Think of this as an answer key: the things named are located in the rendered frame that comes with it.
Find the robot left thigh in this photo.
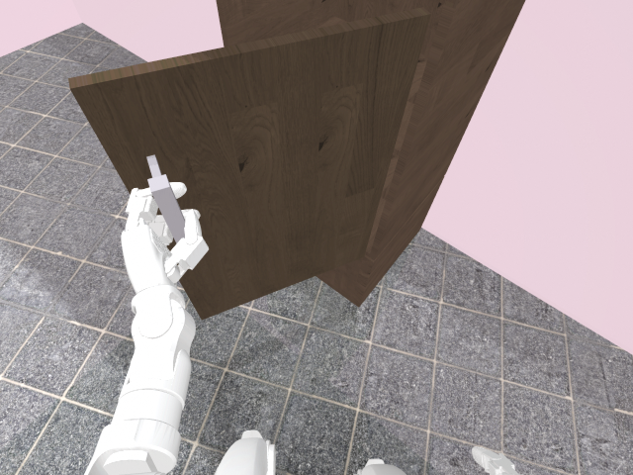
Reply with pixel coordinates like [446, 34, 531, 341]
[214, 437, 276, 475]

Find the robot right hand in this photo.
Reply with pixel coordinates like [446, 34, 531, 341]
[472, 446, 524, 475]

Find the robot left hand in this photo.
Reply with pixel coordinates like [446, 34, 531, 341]
[121, 182, 209, 294]

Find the handle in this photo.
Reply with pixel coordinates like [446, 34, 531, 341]
[146, 155, 185, 243]

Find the left robot shin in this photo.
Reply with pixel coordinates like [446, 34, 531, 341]
[242, 430, 263, 439]

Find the left robot forearm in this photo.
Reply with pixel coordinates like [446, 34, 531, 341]
[84, 284, 196, 475]

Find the cupboard door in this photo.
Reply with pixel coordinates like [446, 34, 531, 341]
[68, 7, 431, 320]

